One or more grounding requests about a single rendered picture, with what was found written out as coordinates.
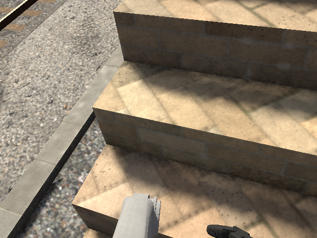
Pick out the robot right hand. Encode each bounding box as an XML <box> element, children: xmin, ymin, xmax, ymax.
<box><xmin>206</xmin><ymin>224</ymin><xmax>253</xmax><ymax>238</ymax></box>

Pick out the robot left thigh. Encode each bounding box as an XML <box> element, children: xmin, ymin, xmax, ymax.
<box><xmin>112</xmin><ymin>192</ymin><xmax>161</xmax><ymax>238</ymax></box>

